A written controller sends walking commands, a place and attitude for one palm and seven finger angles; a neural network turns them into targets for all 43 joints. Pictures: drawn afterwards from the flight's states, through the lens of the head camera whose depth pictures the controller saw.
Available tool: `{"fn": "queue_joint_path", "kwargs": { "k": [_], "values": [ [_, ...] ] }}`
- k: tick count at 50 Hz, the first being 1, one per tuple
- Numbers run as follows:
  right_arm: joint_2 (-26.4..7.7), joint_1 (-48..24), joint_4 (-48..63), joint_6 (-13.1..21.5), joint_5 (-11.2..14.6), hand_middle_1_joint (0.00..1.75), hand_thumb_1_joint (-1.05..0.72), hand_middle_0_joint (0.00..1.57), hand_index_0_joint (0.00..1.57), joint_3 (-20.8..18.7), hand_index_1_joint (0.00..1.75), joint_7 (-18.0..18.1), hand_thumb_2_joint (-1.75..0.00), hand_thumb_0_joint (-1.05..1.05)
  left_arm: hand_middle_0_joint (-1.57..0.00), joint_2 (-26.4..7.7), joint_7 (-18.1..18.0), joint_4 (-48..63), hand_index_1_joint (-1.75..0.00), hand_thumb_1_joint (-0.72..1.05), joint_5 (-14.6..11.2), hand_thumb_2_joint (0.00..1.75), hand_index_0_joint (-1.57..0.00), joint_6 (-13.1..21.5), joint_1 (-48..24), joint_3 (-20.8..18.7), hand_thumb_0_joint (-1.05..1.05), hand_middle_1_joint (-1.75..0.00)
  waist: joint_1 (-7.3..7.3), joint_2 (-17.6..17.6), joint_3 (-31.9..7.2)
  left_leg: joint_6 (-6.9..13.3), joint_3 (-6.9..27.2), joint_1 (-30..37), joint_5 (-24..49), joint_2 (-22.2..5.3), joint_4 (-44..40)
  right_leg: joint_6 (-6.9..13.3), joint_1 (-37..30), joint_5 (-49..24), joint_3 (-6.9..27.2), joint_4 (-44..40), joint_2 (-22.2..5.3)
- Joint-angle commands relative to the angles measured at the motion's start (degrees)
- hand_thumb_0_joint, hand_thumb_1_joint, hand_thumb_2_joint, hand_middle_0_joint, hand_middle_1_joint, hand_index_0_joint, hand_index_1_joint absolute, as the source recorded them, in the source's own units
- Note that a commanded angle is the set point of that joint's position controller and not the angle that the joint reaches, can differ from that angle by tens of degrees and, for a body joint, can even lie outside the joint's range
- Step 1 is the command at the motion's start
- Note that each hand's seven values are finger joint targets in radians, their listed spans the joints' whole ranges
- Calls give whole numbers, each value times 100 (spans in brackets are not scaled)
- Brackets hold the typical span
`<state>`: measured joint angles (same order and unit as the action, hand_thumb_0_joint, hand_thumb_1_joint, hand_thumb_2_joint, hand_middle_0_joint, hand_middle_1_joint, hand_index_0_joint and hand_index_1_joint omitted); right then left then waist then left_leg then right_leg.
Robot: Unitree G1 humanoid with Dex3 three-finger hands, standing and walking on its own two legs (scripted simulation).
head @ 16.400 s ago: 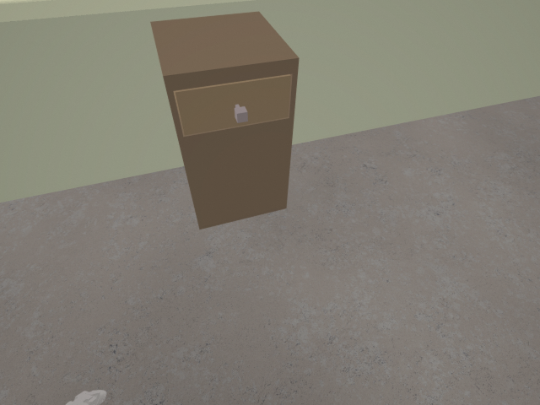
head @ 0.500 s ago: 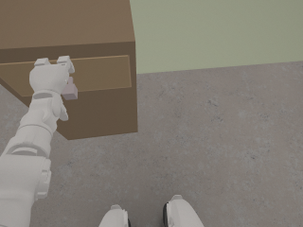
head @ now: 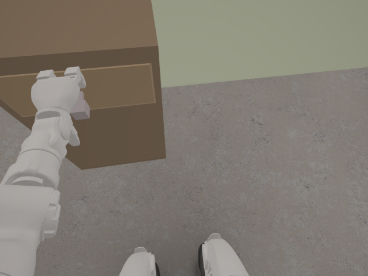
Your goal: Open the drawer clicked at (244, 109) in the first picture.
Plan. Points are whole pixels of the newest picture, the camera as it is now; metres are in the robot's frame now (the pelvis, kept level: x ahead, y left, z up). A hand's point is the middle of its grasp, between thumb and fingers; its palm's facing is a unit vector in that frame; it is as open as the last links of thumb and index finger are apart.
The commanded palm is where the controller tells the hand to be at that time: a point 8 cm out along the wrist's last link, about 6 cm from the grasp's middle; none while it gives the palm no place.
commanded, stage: lower the fingers behind the handle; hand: left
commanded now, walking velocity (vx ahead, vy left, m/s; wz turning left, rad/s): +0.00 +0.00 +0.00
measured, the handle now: (80, 104) +0.55 +0.23 -0.08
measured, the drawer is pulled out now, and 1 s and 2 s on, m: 0.00 0.00 0.00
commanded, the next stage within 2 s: close the thumb around the handle in 1.48 s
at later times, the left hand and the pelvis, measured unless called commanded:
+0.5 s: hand (76, 115) +0.50 +0.23 -0.05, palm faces -0.07 -0.03 -1.00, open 13.8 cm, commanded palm +0.50 +0.22 +0.00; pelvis -0.02 +0.00 -0.03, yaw +0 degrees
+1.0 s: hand (78, 123) +0.50 +0.24 -0.09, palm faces -0.07 -0.02 -1.00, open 13.8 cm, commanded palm +0.49 +0.22 -0.04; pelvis -0.02 +0.00 -0.05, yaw +0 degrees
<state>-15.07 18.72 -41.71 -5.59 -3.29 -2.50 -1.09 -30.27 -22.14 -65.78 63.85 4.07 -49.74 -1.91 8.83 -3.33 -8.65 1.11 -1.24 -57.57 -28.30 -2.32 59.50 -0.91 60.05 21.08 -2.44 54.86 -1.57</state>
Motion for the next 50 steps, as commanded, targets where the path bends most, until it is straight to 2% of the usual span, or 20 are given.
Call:
{"fn": "queue_joint_path", "kwargs": {
  "k": [1, 3, 7, 8, 9, 12, 13, 16, 18, 20, 23, 29, 30, 31, 35, 36, 42, 45, 46, 50],
  "values": [
    [-1034, 973, 194, 24, -22, 30, -90, 20, 20, -282, 30, 120, -90, 0, -30, -1700, -154, 1020, -120, -50, -13, 30, -30, 149, -1812, -463, 0, -120, -64, -69, -2822, 133, 90, 1282, 2415, 283, -510, 257, -1970, -1904, 35, -294, 338],
    [-999, 960, 200, 53, -34, 30, -90, 20, 20, -310, 30, 116, -90, 0, -30, -1562, -228, 1190, -120, -50, 60, 30, -30, 287, -1887, -386, 0, -120, -76, -262, -2763, 113, 103, 1314, 2355, 273, -465, 280, -1746, -1736, 12, -241, 339],
    [-1016, 978, 128, 105, -57, 30, -90, 20, 20, -326, 30, 102, -90, 0, -30, -1533, -454, 1137, -120, -50, 116, 30, -30, 360, -2195, -359, 0, -120, 69, -225, -2693, 109, 197, 1142, 2127, 257, -316, 278, -1319, -1384, -22, -107, 341],
    [-1031, 997, 120, 128, -74, 30, -90, 20, 20, -351, 30, 91, -90, 0, -30, -1531, -521, 1268, -120, -50, 136, 30, -30, 377, -2308, -375, 0, -120, 69, -356, -2889, 95, 220, 1276, 2187, 248, -271, 282, -1239, -1365, -33, -63, 339],
    [-1039, 987, 95, 136, -81, 30, -90, 20, 20, -363, 30, 77, -90, 0, -30, -1526, -570, 1208, -120, -50, 150, 30, -30, 342, -2229, -387, 0, -120, 48, -415, -3006, 78, 230, 1338, 2245, 255, -229, 289, -1180, -1349, -43, -24, 344],
    [-1031, 1036, 25, 171, -89, 30, -90, 20, 20, -390, 30, 57, -90, 0, -30, -1314, -667, 1153, -120, -50, 164, 30, -30, 235, -2581, -213, 0, -120, 203, -528, -3039, 40, 320, 1494, 2357, 216, -135, 282, -871, -1264, -96, 38, 347],
    [-1046, 1035, 20, 175, -86, 30, -90, 20, 20, -380, 30, 41, -90, 0, -30, -1297, -671, 1063, -120, -50, 147, 30, -30, 175, -2545, -197, 0, -120, 178, -571, -3077, 29, 339, 1479, 2331, 228, -128, 289, -845, -1211, -109, 58, 348],
    [-1073, 1030, -1, 185, -77, 30, -90, 20, 20, -332, 30, 57, -90, 0, -30, -1432, -630, 891, -120, -50, 140, 30, -30, 27, -2804, -190, 0, -120, 273, -492, -3003, 53, 358, 1287, 2117, 233, -82, 280, -770, -1076, -120, 97, 348],
    [-1057, 1007, 25, 208, -74, 30, -90, 20, 20, -318, 30, 63, -90, 0, -30, -1359, -583, 920, -120, -50, 169, 30, -30, -22, -2922, -83, 0, -120, 293, -709, -3078, 49, 361, 1329, 2129, 240, -28, 292, -649, -1050, -124, 140, 349],
    [-1059, 1015, 32, 228, -81, 30, -90, 20, 20, -311, 30, 78, -90, 0, -30, -1345, -524, 859, -120, -50, 167, 30, -30, -41, -3007, -84, 0, -120, 358, -602, -3122, 49, 418, 1360, 2185, 214, 26, 287, -544, -1028, -148, 197, 348],
    [-1068, 1025, 76, 226, -83, 30, -90, 20, 20, -250, 30, 97, -90, 0, -30, -1676, -442, 866, -120, -50, 173, 30, -30, -28, -2924, -269, 0, -120, 265, -697, -3232, 72, 364, 1175, 2257, 226, 144, 290, -656, -1181, -120, 314, 342],
    [-1042, 966, 202, 202, -76, 30, -90, 20, 20, -220, 30, 77, -90, 0, -30, -1709, -395, 910, -120, -50, 209, 30, -30, -21, -2476, -366, 0, -120, 123, -652, -3324, 83, 305, 885, 2351, 212, 320, 293, -723, -1367, -103, 510, 343],
    [-1034, 959, 201, 201, -73, 30, -90, 20, 20, -232, 30, 67, -90, 0, -30, -1570, -388, 872, -120, -50, 190, 30, -30, -22, -2438, -310, 0, -120, 175, -564, -3356, 81, 332, 929, 2401, 197, 343, 289, -658, -1372, -116, 541, 349],
    [-1053, 980, 190, 196, -67, 30, -90, 20, 20, -227, 30, 71, -90, 0, -30, -1600, -384, 830, -120, -50, 185, 30, -30, -35, -2410, -310, 0, -120, 182, -550, -3226, 77, 330, 838, 2319, 192, 358, 281, -601, -1312, -118, 539, 340],
    [-1043, 995, 146, 233, -71, 30, -90, 20, 20, -239, 30, 84, -90, 0, -30, -1678, -414, 1090, -120, -50, 149, 30, -30, 51, -2673, -349, 0, -120, 243, -560, -3396, 107, 324, 724, 2182, 194, 452, 276, -614, -1283, -85, 598, 334],
    [-1062, 1044, 126, 237, -72, 30, -90, 20, 20, -236, 30, 94, -90, 0, -30, -1804, -433, 1160, -120, -50, 167, 30, -30, 88, -2732, -416, 0, -120, 242, -576, -3446, 103, 353, 730, 2194, 186, 470, 273, -594, -1274, -91, 629, 332],
    [-1045, 1018, 81, 259, -99, 30, -90, 20, 20, -237, 30, 66, -90, 0, -30, -1840, -512, 1120, -120, -50, 163, 30, -30, 137, -2504, -510, 0, -120, 183, -633, -3496, 118, 289, 555, 2237, 203, 642, 278, -576, -1374, -75, 752, 333],
    [-1027, 975, 80, 257, -99, 30, -90, 20, 20, -240, 30, 44, -90, 0, -30, -1640, -522, 1012, -120, -50, 204, 30, -30, 81, -2449, -380, 0, -120, 199, -694, -3490, 92, 339, 588, 2285, 185, 697, 297, -354, -1313, -107, 840, 337],
    [-1023, 1003, 76, 264, -91, 30, -90, 20, 20, -248, 30, 44, -90, 0, -30, -1552, -527, 1076, -120, -50, 190, 30, -30, 77, -2602, -284, 0, -120, 281, -703, -3386, 99, 327, 562, 2217, 174, 712, 284, -297, -1273, -114, 811, 337],
    [-1037, 984, 86, 267, -95, 30, -90, 20, 20, -241, 30, 53, -90, 0, -30, -1726, -476, 1195, -120, -50, 175, 30, -30, 99, -2600, -410, 0, -120, 218, -687, -3586, 95, 341, 545, 2245, 186, 774, 292, -363, -1318, -111, 915, 331]
  ]
}}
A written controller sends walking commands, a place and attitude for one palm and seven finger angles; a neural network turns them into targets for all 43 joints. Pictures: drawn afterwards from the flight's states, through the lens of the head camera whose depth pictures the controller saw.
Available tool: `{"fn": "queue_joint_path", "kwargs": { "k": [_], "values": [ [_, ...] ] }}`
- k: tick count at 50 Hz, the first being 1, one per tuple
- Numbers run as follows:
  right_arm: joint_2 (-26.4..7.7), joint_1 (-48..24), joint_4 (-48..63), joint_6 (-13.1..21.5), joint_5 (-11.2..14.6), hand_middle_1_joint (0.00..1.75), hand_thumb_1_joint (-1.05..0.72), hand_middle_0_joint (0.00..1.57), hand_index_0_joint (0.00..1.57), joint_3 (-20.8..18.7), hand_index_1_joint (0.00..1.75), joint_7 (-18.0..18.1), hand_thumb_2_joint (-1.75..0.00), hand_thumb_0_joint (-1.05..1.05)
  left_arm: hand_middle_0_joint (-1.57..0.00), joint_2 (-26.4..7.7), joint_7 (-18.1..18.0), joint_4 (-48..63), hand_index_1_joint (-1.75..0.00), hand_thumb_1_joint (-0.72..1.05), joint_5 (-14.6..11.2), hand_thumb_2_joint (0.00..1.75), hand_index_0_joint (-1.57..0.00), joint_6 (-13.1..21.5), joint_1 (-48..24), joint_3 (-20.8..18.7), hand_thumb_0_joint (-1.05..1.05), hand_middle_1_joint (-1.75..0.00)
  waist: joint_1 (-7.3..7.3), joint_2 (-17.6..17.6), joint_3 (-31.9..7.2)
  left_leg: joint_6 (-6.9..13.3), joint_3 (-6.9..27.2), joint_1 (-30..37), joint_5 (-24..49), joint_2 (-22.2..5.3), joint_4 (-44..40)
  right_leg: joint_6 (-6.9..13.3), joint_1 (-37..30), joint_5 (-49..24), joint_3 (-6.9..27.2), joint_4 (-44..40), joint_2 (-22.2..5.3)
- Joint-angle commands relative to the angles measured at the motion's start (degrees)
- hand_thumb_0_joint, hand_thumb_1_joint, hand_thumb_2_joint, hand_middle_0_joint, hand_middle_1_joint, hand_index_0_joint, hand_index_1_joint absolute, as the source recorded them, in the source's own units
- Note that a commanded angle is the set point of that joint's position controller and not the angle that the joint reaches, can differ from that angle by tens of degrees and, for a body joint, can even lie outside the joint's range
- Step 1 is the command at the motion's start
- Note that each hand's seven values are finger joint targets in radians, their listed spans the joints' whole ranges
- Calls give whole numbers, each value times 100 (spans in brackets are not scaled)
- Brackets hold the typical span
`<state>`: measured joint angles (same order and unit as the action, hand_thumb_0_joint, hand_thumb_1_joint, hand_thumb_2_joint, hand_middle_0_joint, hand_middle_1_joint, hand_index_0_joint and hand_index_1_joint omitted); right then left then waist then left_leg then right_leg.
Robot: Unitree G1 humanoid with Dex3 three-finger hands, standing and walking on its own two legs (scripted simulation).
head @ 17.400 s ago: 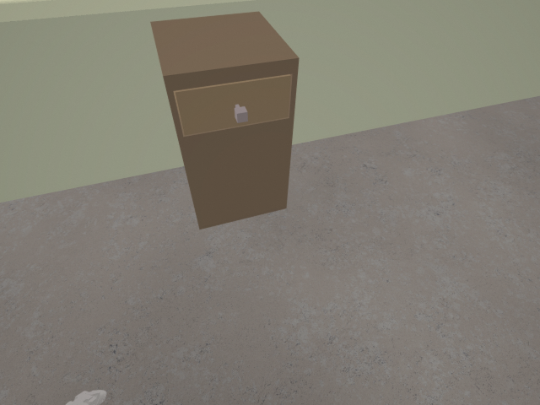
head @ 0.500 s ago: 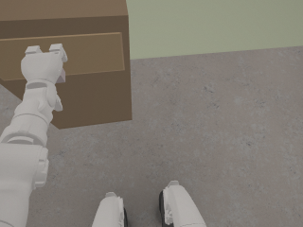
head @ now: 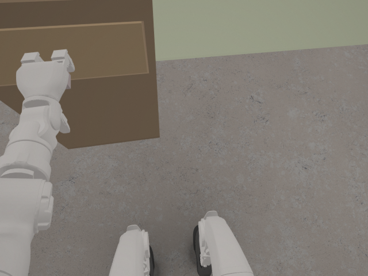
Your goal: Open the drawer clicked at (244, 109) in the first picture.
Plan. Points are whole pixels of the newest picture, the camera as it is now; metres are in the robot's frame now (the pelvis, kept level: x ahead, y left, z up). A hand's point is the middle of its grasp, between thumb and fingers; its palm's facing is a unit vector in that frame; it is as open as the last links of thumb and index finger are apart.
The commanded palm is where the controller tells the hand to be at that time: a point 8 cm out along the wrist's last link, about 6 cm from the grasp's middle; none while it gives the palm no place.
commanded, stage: lower the fingers behind the handle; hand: left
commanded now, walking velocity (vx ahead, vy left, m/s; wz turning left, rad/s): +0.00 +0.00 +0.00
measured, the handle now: (59, 71) +0.57 +0.24 -0.02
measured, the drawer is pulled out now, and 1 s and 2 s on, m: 0.00 0.00 0.04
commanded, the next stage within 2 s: close the thumb around the handle in 0.48 s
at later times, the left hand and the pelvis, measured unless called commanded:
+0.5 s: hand (57, 93) +0.52 +0.24 -0.04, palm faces -0.08 -0.02 -1.00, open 13.9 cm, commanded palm +0.52 +0.22 +0.01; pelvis -0.01 +0.00 -0.01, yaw +0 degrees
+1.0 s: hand (62, 93) +0.52 +0.23 -0.04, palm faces -0.08 -0.03 -1.00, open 9.1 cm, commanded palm +0.51 +0.21 +0.01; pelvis +0.00 +0.00 -0.01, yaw +0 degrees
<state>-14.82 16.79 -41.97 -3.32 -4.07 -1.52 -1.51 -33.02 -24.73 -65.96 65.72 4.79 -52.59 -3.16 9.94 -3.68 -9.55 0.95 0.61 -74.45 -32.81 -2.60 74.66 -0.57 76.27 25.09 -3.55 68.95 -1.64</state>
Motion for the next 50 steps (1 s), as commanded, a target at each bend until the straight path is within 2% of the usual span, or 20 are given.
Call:
{"fn": "queue_joint_path", "kwargs": {
  "k": [1, 4, 8, 10, 14, 17, 18, 20, 23, 24, 28, 29, 36, 38, 40, 43, 45, 46, 47, 50],
  "values": [
    [-1052, 1184, 134, 44, -15, 30, -90, 20, 20, -343, 30, 91, -90, 0, -30, -1361, -209, 1202, -120, -50, -8, 30, -30, 39, -2235, -224, 0, -120, 97, -725, -3546, 107, 164, 2262, 2712, 216, -729, 260, -1959, -1718, -9, -479, 342],
    [-1062, 1123, 110, 40, -10, 30, -90, 20, 20, -320, 30, 94, -90, 0, -30, -1282, -220, 911, -120, -50, 51, 30, -30, -30, -2214, -127, 0, -120, 192, -577, -3093, 123, 139, 1940, 2382, 202, -662, 258, -1674, -1435, -25, -467, 353],
    [-1071, 1147, 177, 45, -4, 30, -90, 20, 20, -325, 30, 97, -90, 0, -30, -1430, -209, 1138, -120, -50, 35, 30, -30, -75, -2334, -215, 0, -120, 117, -704, -3510, 104, 167, 2110, 2516, 216, -654, 263, -1818, -1523, -29, -401, 350],
    [-1049, 1133, 183, 50, 5, 30, -90, 20, 20, -327, 30, 89, -90, 0, -30, -1264, -157, 1082, -120, -50, -11, 30, -30, -117, -2289, -130, 0, -120, 167, -693, -3419, 104, 165, 2150, 2553, 207, -660, 257, -1771, -1547, -29, -428, 346],
    [-1049, 1136, 194, 61, 35, 30, -90, 20, 20, -286, 30, 116, -90, 0, -30, -1307, -87, 1027, -120, -50, -29, 30, -30, -153, -2374, -64, 0, -120, 204, -600, -3218, 141, 128, 1905, 2234, 221, -682, 247, -1815, -1376, -18, -492, 351],
    [-1058, 1148, 205, 81, 34, 30, -90, 20, 20, -273, 30, 136, -90, 0, -30, -1485, -45, 1160, -120, -50, -16, 30, -30, -96, -2439, -168, 0, -120, 159, -701, -3427, 133, 152, 1955, 2283, 221, -679, 253, -1849, -1405, -18, -432, 338],
    [-1050, 1129, 213, 86, 37, 30, -90, 20, 20, -277, 30, 130, -90, 0, -30, -1388, -31, 1088, -120, -50, -24, 30, -30, -102, -2354, -116, 0, -120, 170, -697, -3332, 134, 143, 1944, 2218, 222, -680, 254, -1786, -1331, -15, -463, 349],
    [-1053, 1137, 196, 96, 42, 30, -90, 20, 20, -250, 30, 144, -90, 0, -30, -1425, 1, 910, -120, -50, -49, 30, -30, -91, -2315, -149, 0, -120, 219, -432, -3119, 161, 139, 1760, 2109, 216, -678, 243, -1793, -1271, -10, -479, 346],
    [-1067, 1170, 205, 119, 43, 30, -90, 20, 20, -242, 30, 162, -90, 0, -30, -1507, 4, 985, -120, -50, -23, 30, -30, -47, -2540, -120, 0, -120, 247, -575, -3139, 167, 135, 1659, 1952, 227, -660, 245, -1731, -1148, 1, -473, 345],
    [-1067, 1171, 219, 123, 39, 30, -90, 20, 20, -228, 30, 153, -90, 0, -30, -1575, 6, 1010, -120, -50, -28, 30, -30, -37, -2474, -173, 0, -120, 177, -674, -3225, 159, 129, 1680, 1998, 237, -669, 258, -1795, -1179, -1, -446, 350],
    [-1069, 1206, 231, 110, 38, 30, -90, 20, 20, -247, 30, 147, -90, 0, -30, -1528, 6, 1006, -120, -50, -21, 30, -30, 3, -2412, -180, 0, -120, 180, -618, -3282, 140, 180, 1768, 2161, 220, -642, 261, -1708, -1237, -30, -397, 357],
    [-1058, 1196, 222, 115, 39, 30, -90, 20, 20, -255, 30, 139, -90, 0, -30, -1451, -7, 1046, -120, -50, -11, 30, -30, 4, -2444, -126, 0, -120, 192, -740, -3260, 130, 182, 1849, 2180, 208, -643, 265, -1606, -1213, -36, -401, 358],
    [-1077, 1279, 165, 78, 26, 30, -90, 20, 20, -296, 30, 109, -90, 0, -33, -1317, -94, 1149, -124, -11, -28, 47, -33, -98, -2521, -98, 0, -124, 218, -769, -3434, 88, 261, 2181, 2509, 169, -660, 262, -1555, -1350, -75, -397, 352],
    [-1090, 1267, 158, 59, 24, 30, -90, 20, 20, -286, 30, 101, -90, 0, -34, -1442, -85, 1130, -125, 0, -28, 52, -34, -134, -2413, -192, 0, -125, 156, -735, -3455, 93, 241, 2160, 2465, 176, -682, 271, -1644, -1346, -69, -409, 366],
    [-1050, 1232, 175, 55, 35, 30, -90, 20, 20, -281, 30, 102, -90, 0, -34, -1230, -66, 1112, -127, 12, -16, 56, -34, -160, -2462, -43, 0, -127, 190, -774, -3364, 92, 238, 2176, 2515, 177, -702, 277, -1595, -1365, -65, -426, 359],
    [-1066, 1257, 164, 60, 21, 30, -90, 20, 20, -289, 30, 105, -90, 0, -36, -1331, -63, 1243, -128, 28, -50, 64, -36, -131, -2439, -133, 0, -128, 167, -797, -3405, 90, 240, 2257, 2551, 169, -724, 270, -1671, -1404, -73, -458, 360],
    [-1060, 1224, 181, 40, 19, 30, -90, 20, 20, -281, 30, 116, -90, 0, -36, -1376, -53, 1178, -130, 40, -65, 68, -36, -106, -2273, -214, 0, -130, 129, -622, -3431, 101, 233, 2202, 2620, 174, -727, 268, -1795, -1518, -49, -438, 354],
    [-1047, 1225, 184, 47, 17, 30, -90, 20, 20, -285, 30, 114, -90, 0, -37, -1316, -67, 1287, -130, 45, -75, 71, -37, -67, -2341, -165, 0, -130, 153, -733, -3450, 109, 209, 2203, 2615, 176, -717, 260, -1805, -1548, -40, -453, 350],
    [-1059, 1205, 178, 41, 15, 30, -90, 20, 20, -283, 30, 107, -90, 0, -37, -1430, -94, 1292, -131, 51, -51, 73, -37, -46, -2269, -255, 0, -131, 80, -787, -3437, 96, 199, 2192, 2575, 184, -713, 269, -1779, -1503, -34, -440, 353],
    [-1036, 1133, 173, 47, 14, 30, -90, 20, 20, -260, 30, 113, -90, 0, -38, -1386, -185, 1170, -133, 68, -9, 80, -38, -49, -2318, -214, 0, -133, 140, -584, -3203, 125, 172, 1960, 2374, 185, -731, 264, -1813, -1411, -23, -462, 350]
  ]
}}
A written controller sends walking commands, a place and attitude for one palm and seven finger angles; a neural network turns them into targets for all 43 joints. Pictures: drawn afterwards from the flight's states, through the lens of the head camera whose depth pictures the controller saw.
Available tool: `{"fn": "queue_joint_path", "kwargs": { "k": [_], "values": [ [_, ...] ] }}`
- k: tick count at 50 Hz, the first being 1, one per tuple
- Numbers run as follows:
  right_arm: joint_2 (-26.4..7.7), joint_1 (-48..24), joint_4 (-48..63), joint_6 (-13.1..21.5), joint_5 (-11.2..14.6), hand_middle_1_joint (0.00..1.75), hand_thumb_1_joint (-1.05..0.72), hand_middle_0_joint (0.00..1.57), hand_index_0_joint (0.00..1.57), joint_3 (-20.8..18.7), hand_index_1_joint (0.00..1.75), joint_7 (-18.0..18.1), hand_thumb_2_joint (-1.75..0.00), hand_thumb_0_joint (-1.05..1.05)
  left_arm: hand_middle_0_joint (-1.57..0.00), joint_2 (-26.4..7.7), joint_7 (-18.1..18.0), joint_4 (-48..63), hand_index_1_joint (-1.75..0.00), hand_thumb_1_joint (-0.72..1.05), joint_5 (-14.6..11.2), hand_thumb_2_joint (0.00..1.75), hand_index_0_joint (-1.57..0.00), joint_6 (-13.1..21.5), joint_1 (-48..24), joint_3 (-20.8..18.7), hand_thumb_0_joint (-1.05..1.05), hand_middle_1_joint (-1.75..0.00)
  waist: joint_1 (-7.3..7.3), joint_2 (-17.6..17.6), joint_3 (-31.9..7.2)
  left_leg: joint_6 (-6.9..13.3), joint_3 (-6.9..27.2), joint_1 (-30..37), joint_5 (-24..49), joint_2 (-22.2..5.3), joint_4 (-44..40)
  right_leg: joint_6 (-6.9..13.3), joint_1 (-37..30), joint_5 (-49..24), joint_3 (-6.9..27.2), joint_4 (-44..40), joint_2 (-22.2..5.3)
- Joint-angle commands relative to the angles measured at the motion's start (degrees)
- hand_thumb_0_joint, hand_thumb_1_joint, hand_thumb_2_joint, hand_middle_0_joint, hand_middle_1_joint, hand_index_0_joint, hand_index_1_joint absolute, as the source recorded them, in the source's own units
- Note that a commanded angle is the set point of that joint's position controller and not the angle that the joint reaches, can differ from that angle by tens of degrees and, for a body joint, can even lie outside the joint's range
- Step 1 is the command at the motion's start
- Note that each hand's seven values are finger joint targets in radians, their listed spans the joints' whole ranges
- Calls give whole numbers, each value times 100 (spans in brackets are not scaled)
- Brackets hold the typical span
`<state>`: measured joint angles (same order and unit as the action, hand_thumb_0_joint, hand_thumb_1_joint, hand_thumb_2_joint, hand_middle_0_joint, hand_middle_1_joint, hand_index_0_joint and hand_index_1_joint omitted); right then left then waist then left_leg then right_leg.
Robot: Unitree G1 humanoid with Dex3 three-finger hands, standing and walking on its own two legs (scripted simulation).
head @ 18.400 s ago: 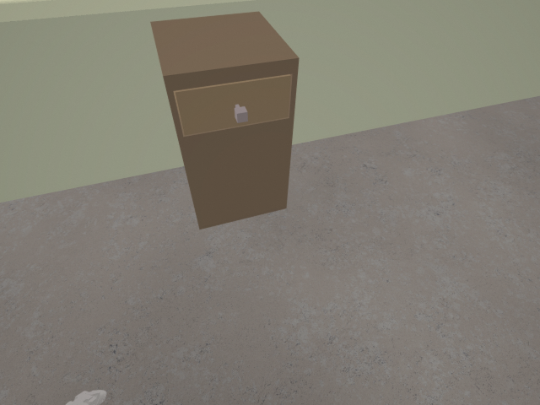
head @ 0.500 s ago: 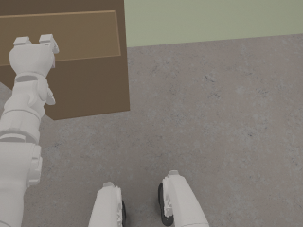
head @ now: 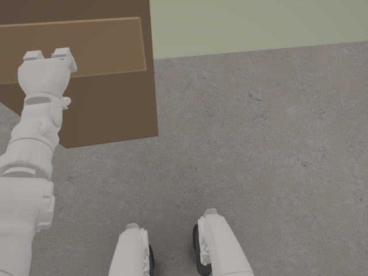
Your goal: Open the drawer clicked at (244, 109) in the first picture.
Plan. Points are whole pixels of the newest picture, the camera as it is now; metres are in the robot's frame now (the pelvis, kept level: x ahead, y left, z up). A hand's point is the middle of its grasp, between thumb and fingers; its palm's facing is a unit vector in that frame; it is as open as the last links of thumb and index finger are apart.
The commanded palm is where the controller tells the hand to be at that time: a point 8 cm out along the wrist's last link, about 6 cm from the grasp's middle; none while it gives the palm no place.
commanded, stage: close the thumb around the handle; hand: left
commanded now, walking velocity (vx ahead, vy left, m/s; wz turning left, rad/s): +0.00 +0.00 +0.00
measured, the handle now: (55, 68) +0.57 +0.24 -0.02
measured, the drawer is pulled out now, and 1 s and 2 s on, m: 0.00 0.04 0.18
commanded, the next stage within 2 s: pull the drawer open in 0.28 s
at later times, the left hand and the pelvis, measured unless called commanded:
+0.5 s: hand (58, 92) +0.52 +0.23 -0.03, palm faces -0.06 -0.02 -1.00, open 6.9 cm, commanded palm +0.51 +0.22 +0.02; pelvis -0.01 +0.00 +0.00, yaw +0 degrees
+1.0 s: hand (58, 111) +0.48 +0.23 -0.04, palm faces -0.07 -0.05 -1.00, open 7.0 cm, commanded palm +0.44 +0.22 +0.02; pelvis +0.03 +0.00 +0.02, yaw +0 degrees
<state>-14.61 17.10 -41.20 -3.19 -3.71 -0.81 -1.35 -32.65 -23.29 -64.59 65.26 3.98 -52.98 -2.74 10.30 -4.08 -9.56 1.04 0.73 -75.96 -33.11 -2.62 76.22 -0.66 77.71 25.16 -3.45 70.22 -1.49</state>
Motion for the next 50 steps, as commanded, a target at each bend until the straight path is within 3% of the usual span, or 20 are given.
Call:
{"fn": "queue_joint_path", "kwargs": {
  "k": [1, 4, 7, 10, 16, 19, 21, 24, 26, 30, 34, 36, 40, 41, 42, 46, 47, 50],
  "values": [
    [-1070, 1111, 113, 40, -15, 30, -90, 20, 20, -341, 30, 91, -90, 0, -39, -1327, -345, 912, -133, 73, 24, 83, -39, 13, -2196, -188, 0, -133, 127, -533, -3147, 123, 138, 2044, 2275, 203, -892, 266, -1935, -1339, -24, -621, 340],
    [-1083, 1123, 120, 44, -27, 30, -90, 20, 20, -345, 30, 91, -90, 0, -40, -1587, -383, 1062, -135, 90, 19, 90, -40, 26, -2243, -368, 0, -135, 64, -600, -3387, 126, 103, 2079, 2420, 217, -855, 264, -2126, -1533, -6, -580, 335],
    [-1087, 1103, 143, 25, -13, 30, -90, 20, 20, -331, 30, 88, -90, 0, -40, -1667, -355, 1042, -135, 90, -15, 90, -40, 21, -2081, -437, 0, -135, 4, -492, -3409, 133, 79, 1994, 2469, 232, -844, 254, -2283, -1666, 17, -572, 332],
    [-1078, 1057, 110, 23, -7, 30, -90, 20, 20, -334, 30, 86, -90, 0, -40, -1562, -416, 959, -135, 90, 48, 90, -40, -17, -2247, -333, 0, -135, 99, -548, -3270, 135, 87, 1988, 2338, 218, -842, 254, -2058, -1499, 6, -580, 330],
    [-1122, 1068, 144, 17, 13, 30, -90, 20, 20, -301, 30, 127, -90, 0, -40, -1801, -387, 831, -135, 90, 58, 90, -40, -124, -2449, -372, 0, -135, 125, -510, -3359, 159, 52, 1763, 2142, 260, -804, 234, -2169, -1424, 50, -566, 322],
    [-1129, 1065, 140, 31, 34, 30, -90, 20, 20, -276, 30, 148, -90, 0, -40, -1768, -356, 681, -135, 90, 53, 90, -40, -188, -2553, -290, 0, -135, 203, -436, -3137, 168, 67, 1654, 1968, 255, -825, 227, -2052, -1239, 27, -595, 328],
    [-1126, 1059, 183, 39, 30, 30, -90, 20, 20, -276, 30, 142, -90, 0, -40, -1783, -321, 819, -135, 90, 17, 90, -40, -162, -2433, -347, 0, -135, 86, -639, -3369, 159, 52, 1810, 2094, 266, -839, 237, -2128, -1332, 35, -570, 315],
    [-1089, 1017, 238, 30, 50, 30, -90, 20, 20, -301, 30, 133, -90, 0, -40, -1511, -253, 828, -135, 90, -29, 90, -40, -158, -1990, -248, 0, -135, 27, -500, -3424, 140, 64, 1965, 2146, 253, -895, 238, -2178, -1365, 9, -596, 329],
    [-1077, 992, 278, 31, 63, 30, -90, 20, 20, -297, 30, 126, -90, 0, -40, -1421, -198, 929, -135, 90, -74, 90, -40, -110, -1771, -239, 0, -135, -67, -618, -3397, 116, 79, 2083, 2221, 236, -958, 253, -2155, -1385, -7, -590, 325],
    [-1033, 952, 312, 27, 54, 30, -90, 20, 20, -341, 30, 91, -90, 0, -40, -1254, -179, 1220, -135, 90, -155, 90, -40, -2, -1138, -331, 0, -135, -251, -516, -3617, 105, 68, 2380, 2546, 212, -1026, 263, -2412, -1664, -9, -613, 330],
    [-1018, 927, 294, 2, 59, 30, -90, 20, 20, -386, 30, 86, -90, 0, -40, -1054, -261, 1428, -135, 90, -166, 90, -40, 69, -591, -317, 0, -135, -358, -295, -3397, 92, 56, 2436, 2630, 189, -1143, 262, -2548, -1766, -14, -689, 330],
    [-988, 900, 272, 3, 56, 30, -90, 20, 20, -418, 30, 80, -90, 0, -40, -759, -354, 1524, -135, 90, -139, 90, -40, 94, -506, -170, 0, -135, -328, -316, -3299, 77, 72, 2565, 2733, 167, -1190, 269, -2426, -1778, -30, -711, 326],
    [-994, 826, 195, -35, 12, 30, -90, 20, 20, -460, 30, 50, -90, 0, -40, -744, -569, 1620, -135, 90, -117, 90, -40, 74, -140, -318, 0, -135, -436, -159, -3187, 64, 32, 2690, 2963, 160, -1254, 281, -2565, -1986, -17, -758, 316],
    [-972, 853, 185, -41, 10, 30, -90, 20, 20, -482, 30, 42, -90, 0, -40, -593, -611, 1675, -135, 90, -106, 90, -40, 77, -154, -214, 0, -135, -402, -218, -3161, 56, 40, 2785, 3056, 155, -1278, 278, -2538, -2029, -31, -776, 311],
    [-966, 835, 193, -61, 8, 30, -90, 20, 20, -489, 30, 32, -90, 0, -40, -550, -645, 1647, -135, 90, -103, 90, -40, 57, 103, -239, 0, -135, -474, -135, -3106, 58, 3, 2798, 3111, 166, -1301, 281, -2625, -2085, -28, -796, 315],
    [-926, 748, 209, -111, -10, 30, -90, 20, 20, -537, 30, 7, -90, 0, -40, -359, -800, 1919, -135, 90, -88, 90, -40, 39, 329, -209, 0, -135, -538, -235, -3175, 21, 0, 3101, 3465, 147, -1359, 289, -2700, -2281, -34, -814, 314],
    [-906, 717, 242, -129, -10, 30, -90, 20, 20, -539, 30, -1, -90, 0, -40, -282, -828, 1943, -135, 90, -83, 90, -40, 17, 548, -197, 0, -135, -600, -223, -3210, 18, -13, 3153, 3598, 156, -1374, 294, -2782, -2364, -35, -811, 315],
    [-874, 631, 270, -163, -12, 30, -90, 20, 20, -554, 30, 0, -90, 0, -40, -85, -898, 2075, -135, 90, -107, 90, -40, -7, 696, -122, 0, -135, -590, -48, -3070, 35, -40, 3135, 3660, 164, -1419, 291, -2937, -2541, -7, -880, 312]
  ]
}}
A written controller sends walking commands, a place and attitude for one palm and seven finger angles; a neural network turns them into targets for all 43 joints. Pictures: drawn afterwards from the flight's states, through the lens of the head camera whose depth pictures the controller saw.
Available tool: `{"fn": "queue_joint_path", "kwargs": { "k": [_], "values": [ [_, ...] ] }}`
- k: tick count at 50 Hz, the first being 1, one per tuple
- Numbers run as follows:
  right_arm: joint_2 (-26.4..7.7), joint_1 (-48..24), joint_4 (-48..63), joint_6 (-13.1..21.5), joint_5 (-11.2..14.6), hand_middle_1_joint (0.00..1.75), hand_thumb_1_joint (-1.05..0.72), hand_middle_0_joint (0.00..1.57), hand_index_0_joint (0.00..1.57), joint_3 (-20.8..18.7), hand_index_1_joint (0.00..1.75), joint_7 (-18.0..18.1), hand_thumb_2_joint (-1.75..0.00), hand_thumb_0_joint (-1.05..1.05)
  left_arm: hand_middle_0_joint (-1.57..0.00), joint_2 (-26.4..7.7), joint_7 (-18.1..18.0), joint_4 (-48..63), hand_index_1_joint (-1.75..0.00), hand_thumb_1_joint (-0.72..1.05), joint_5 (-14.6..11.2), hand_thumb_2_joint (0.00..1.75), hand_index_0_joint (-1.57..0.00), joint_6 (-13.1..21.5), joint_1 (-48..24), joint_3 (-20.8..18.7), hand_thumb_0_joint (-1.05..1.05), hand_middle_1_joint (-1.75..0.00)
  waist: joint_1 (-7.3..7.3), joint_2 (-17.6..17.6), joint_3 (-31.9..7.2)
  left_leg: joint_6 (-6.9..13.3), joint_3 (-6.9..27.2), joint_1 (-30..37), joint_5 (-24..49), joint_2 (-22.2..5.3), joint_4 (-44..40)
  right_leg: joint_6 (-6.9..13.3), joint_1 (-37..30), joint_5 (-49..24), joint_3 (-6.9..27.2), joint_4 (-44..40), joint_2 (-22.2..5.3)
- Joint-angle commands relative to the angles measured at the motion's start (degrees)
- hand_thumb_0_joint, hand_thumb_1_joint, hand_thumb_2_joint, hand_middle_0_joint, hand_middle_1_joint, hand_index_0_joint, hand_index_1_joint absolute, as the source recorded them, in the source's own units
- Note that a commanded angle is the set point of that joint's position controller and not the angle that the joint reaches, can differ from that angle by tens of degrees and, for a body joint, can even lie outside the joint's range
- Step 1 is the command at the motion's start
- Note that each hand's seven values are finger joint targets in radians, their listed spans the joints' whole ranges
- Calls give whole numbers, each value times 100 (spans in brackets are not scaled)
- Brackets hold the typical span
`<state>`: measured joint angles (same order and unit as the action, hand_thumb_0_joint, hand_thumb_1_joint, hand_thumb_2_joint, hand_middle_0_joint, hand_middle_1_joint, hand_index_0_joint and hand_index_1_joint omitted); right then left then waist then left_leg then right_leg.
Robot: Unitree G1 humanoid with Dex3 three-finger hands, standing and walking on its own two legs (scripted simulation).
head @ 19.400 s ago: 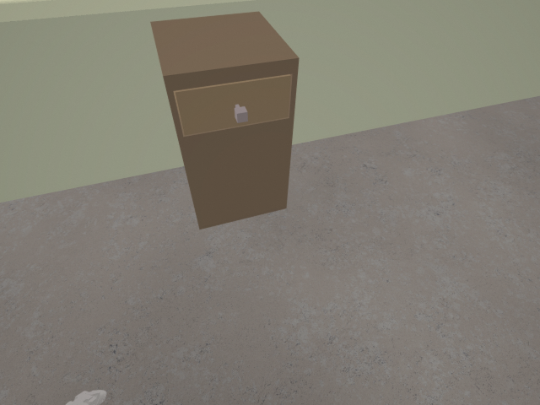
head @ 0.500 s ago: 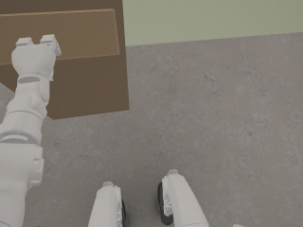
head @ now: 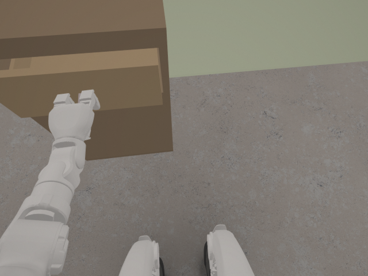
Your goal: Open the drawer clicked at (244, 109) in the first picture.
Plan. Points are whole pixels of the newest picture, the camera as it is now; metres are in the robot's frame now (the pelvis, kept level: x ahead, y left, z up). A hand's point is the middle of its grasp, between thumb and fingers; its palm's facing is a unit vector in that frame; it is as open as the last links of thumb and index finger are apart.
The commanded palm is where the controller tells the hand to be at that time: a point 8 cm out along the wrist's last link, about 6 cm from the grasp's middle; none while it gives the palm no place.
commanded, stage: pull the drawer open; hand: left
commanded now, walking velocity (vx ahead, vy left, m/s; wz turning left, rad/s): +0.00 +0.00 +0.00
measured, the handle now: (81, 107) +0.50 +0.23 -0.04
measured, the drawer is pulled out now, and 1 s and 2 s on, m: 0.04 0.18 0.29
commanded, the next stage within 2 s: none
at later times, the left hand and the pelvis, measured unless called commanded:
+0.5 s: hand (82, 154) +0.39 +0.22 -0.06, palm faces -0.06 -0.04 -1.00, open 7.0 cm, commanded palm +0.35 +0.22 -0.01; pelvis +0.01 -0.01 +0.01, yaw +1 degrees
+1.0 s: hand (81, 188) +0.31 +0.22 -0.06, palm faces -0.05 -0.06 -1.00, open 7.0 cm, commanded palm +0.28 +0.22 -0.01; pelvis +0.00 -0.01 +0.01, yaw +0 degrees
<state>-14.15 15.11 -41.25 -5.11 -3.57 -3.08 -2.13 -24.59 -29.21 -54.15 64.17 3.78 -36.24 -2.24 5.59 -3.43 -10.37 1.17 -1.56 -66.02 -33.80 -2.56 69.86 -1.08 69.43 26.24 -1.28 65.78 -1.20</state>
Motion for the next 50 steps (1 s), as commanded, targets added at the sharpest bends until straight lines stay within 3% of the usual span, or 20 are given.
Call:
{"fn": "queue_joint_path", "kwargs": {
  "k": [1, 4, 5, 7, 9, 12, 16, 18, 19, 21, 24, 25, 27, 31, 33, 35, 43, 47, 49, 50],
  "values": [
    [-904, 818, 303, 14, -23, 30, -90, 20, 20, -343, 30, 66, -90, 0, -40, -829, -332, 1075, -135, 90, 9, 90, -40, 9, -769, -159, 0, -135, -166, -173, -3035, 13, 171, 2225, 3807, 165, -789, 329, -2147, -2683, -223, -449, 279],
    [-877, 693, 355, -14, -22, 30, -90, 20, 20, -343, 30, 78, -90, 0, -40, -831, -389, 1177, -135, 90, 0, 90, -40, -28, -470, -214, 0, -135, -194, 63, -2898, 40, 74, 2067, 3554, 204, -843, 326, -2440, -2825, -190, -540, 277],
    [-883, 636, 359, -30, -32, 30, -90, 20, 20, -328, 30, 91, -90, 0, -40, -928, -397, 1251, -135, 90, -1, 90, -40, -42, -332, -316, 0, -135, -277, -5, -2914, 34, 82, 2066, 3658, 215, -845, 344, -2476, -2908, -173, -502, 268],
    [-846, 601, 403, -35, -26, 30, -90, 20, 20, -345, 30, 98, -90, 0, -40, -735, -439, 1357, -135, 90, 23, 90, -40, -60, -123, -213, 0, -135, -256, 0, -2843, 34, 62, 2166, 3782, 203, -862, 329, -2483, -3007, -175, -543, 262],
    [-839, 534, 474, -50, -30, 30, -90, 20, 20, -346, 30, 101, -90, 0, -40, -753, -487, 1534, -135, 90, 35, 90, -40, -97, 199, -277, 0, -135, -340, 38, -2949, 27, 53, 2204, 3869, 217, -884, 334, -2642, -3119, -162, -541, 249],
    [-816, 433, 487, -60, -25, 30, -90, 20, 20, -345, 30, 111, -90, 0, -40, -546, -530, 1608, -135, 90, 46, 90, -40, -167, 359, -149, 0, -135, -277, 47, -2689, 17, 43, 2240, 3801, 209, -910, 332, -2545, -3060, -183, -607, 256],
    [-797, 325, 546, -47, -33, 30, -90, 20, 20, -352, 30, 133, -90, 0, -40, -509, -610, 1875, -135, 90, 112, 90, -40, -219, 532, -145, 0, -135, -337, -62, -2817, 5, 55, 2363, 3830, 221, -923, 342, -2554, -2999, -185, -573, 251],
    [-784, 270, 577, -41, -22, 30, -90, 20, 20, -341, 30, 129, -90, 0, -40, -372, -618, 1879, -135, 90, 88, 90, -40, -280, 620, -39, 0, -135, -301, 22, -2633, 4, 30, 2314, 3680, 229, -956, 344, -2552, -2944, -199, -641, 258],
    [-792, 253, 586, -34, -21, 30, -90, 20, 20, -339, 30, 138, -90, 0, -40, -446, -628, 1893, -135, 90, 88, 90, -40, -299, 714, -111, 0, -135, -341, 154, -2672, 7, 33, 2247, 3591, 243, -969, 346, -2643, -2937, -198, -628, 257],
    [-779, 208, 611, -36, -19, 30, -90, 20, 20, -340, 30, 149, -90, 0, -40, -367, -613, 1970, -135, 90, 95, 90, -40, -337, 773, -52, 0, -135, -342, -1, -2695, 0, 45, 2353, 3670, 241, -972, 348, -2581, -2917, -196, -627, 252],
    [-766, 135, 660, -19, -10, 30, -90, 20, 20, -324, 30, 167, -90, 0, -40, -317, -605, 2049, -135, 90, 77, 90, -40, -379, 1018, -19, 0, -135, -353, 118, -2613, 5, 21, 2288, 3479, 257, -1012, 350, -2669, -2886, -188, -679, 263],
    [-784, 113, 662, -11, -17, 30, -90, 20, 20, -313, 30, 173, -90, 0, -40, -446, -599, 2171, -135, 90, 64, 90, -40, -380, 1016, -131, 0, -135, -417, 59, -2668, 0, 44, 2303, 3555, 255, -1029, 367, -2710, -2896, -183, -644, 250],
    [-762, 65, 699, -1, -6, 30, -90, 20, 20, -314, 30, 172, -90, 0, -40, -383, -602, 2257, -135, 90, 66, 90, -40, -403, 1335, -108, 0, -135, -476, -5, -2661, -10, 20, 2369, 3558, 251, -1052, 367, -2708, -2847, -189, -652, 254],
    [-734, -14, 773, 33, 0, 30, -90, 20, 20, -319, 30, 178, -90, 0, -40, -159, -625, 2540, -135, 90, 77, 90, -40, -419, 1562, 49, 0, -135, -449, -15, -2644, -14, 46, 2474, 3549, 231, -1065, 369, -2628, -2736, -203, -678, 265],
    [-743, -54, 793, 53, 2, 30, -90, 20, 20, -303, 30, 186, -90, 0, -40, -263, -635, 2586, -135, 90, 44, 90, -40, -430, 1833, -64, 0, -135, -495, 157, -2511, -10, 16, 2353, 3370, 244, -1107, 369, -2764, -2766, -189, -713, 269],
    [-753, -146, 831, 74, -12, 30, -90, 20, 20, -293, 30, 189, -90, 0, -40, -341, -660, 2784, -135, 90, 29, 90, -40, -435, 2115, -178, 0, -135, -570, 89, -2597, -9, 23, 2328, 3410, 260, -1102, 388, -2866, -2867, -170, -673, 255],
    [-706, -323, 946, 165, -13, 30, -90, 20, 20, -287, 30, 179, -90, 0, -40, -146, -827, 3323, -135, 90, 73, 90, -40, -452, 2892, -117, 0, -135, -572, 79, -2323, -35, 16, 2381, 3171, 255, -1107, 390, -2692, -2638, -188, -685, 266],
    [-702, -444, 949, 201, -27, 30, -90, 20, 20, -273, 30, 191, -90, 0, -40, -182, -920, 3439, -135, 90, 126, 90, -40, -461, 2877, -146, 0, -135, -597, -9, -2202, -44, 40, 2316, 2894, 276, -1086, 407, -2498, -2294, -207, -617, 272],
    [-692, -468, 965, 221, -23, 30, -90, 20, 20, -274, 30, 200, -90, 0, -40, -134, -950, 3440, -135, 90, 123, 90, -40, -475, 2951, -118, 0, -135, -559, 151, -2110, -34, 25, 2271, 2761, 292, -1069, 399, -2504, -2272, -207, -654, 274],
    [-715, -520, 984, 217, -30, 30, -90, 20, 20, -261, 30, 206, -90, 0, -40, -232, -956, 3555, -135, 90, 108, 90, -40, -481, 2941, -219, 0, -135, -621, 79, -2191, -36, 47, 2255, 2798, 298, -1077, 414, -2546, -2275, -191, -615, 269]
  ]
}}
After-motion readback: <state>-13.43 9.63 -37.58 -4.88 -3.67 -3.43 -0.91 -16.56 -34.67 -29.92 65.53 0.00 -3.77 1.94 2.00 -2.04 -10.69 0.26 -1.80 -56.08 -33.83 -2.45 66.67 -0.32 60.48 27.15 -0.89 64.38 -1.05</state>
